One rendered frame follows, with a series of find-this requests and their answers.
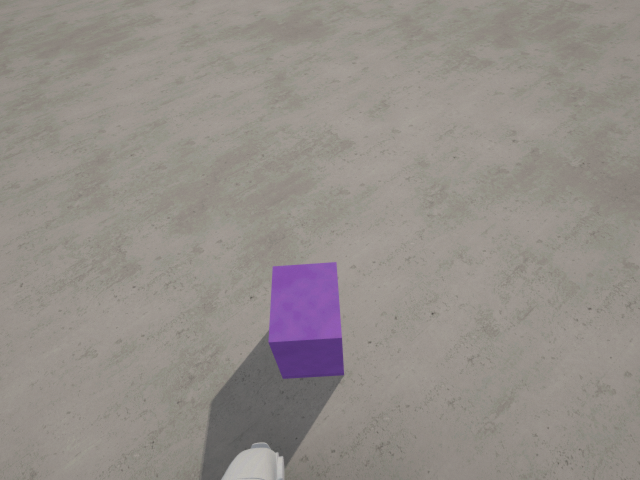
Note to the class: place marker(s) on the robot left thigh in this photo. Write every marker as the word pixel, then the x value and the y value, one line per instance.
pixel 256 464

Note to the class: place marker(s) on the carton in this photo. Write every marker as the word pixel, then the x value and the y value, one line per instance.
pixel 305 325

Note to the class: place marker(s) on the robot left shin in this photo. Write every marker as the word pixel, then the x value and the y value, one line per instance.
pixel 260 445

